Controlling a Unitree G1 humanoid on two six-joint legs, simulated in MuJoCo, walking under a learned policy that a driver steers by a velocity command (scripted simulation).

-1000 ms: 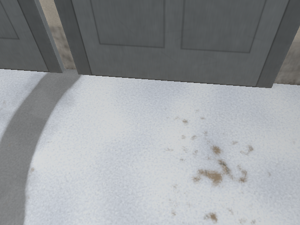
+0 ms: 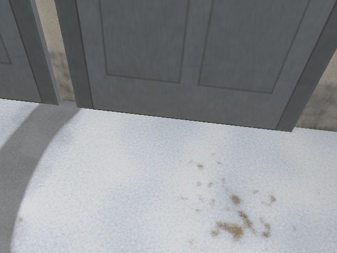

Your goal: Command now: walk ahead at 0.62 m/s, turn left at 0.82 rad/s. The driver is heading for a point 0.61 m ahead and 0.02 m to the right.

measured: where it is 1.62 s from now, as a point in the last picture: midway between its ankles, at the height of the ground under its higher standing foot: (127, 189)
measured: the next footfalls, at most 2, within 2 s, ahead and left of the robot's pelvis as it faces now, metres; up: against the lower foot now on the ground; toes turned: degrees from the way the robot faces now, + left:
left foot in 0.06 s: +0.06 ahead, +0.11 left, +0.00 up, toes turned +9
right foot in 0.52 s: +0.54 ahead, +0.11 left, +0.00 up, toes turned +8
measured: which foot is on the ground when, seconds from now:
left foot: up 0.00-0.04, down 0.06-0.50, up 0.52-0.88, down 0.90-1.00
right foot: down 0.00-0.06, up 0.08-0.50, down 0.52-0.90, up 0.92-1.00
